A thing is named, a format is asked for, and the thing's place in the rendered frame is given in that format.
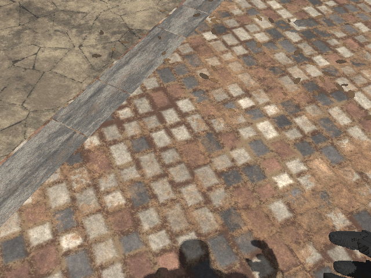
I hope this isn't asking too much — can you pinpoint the robot right hand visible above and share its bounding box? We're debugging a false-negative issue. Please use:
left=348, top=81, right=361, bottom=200
left=323, top=230, right=371, bottom=278

